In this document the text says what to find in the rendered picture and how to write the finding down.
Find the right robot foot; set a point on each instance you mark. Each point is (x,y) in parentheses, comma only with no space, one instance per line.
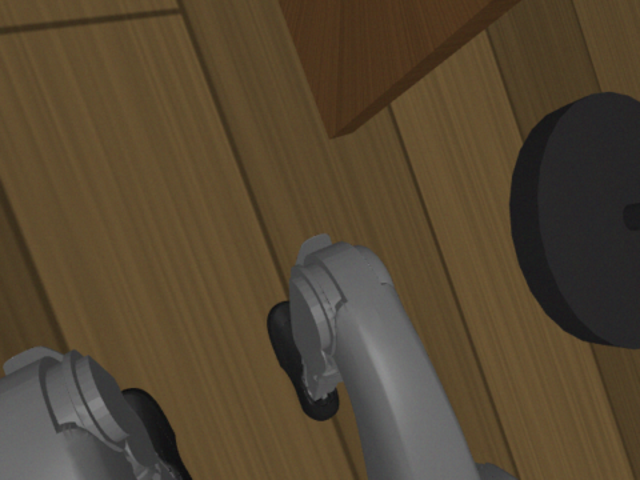
(289,358)

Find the office chair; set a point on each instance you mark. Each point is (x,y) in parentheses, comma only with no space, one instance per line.
(575,217)

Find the left robot foot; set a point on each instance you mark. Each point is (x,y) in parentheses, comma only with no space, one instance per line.
(159,429)

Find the right robot hand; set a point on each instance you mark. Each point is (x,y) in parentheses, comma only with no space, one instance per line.
(492,472)

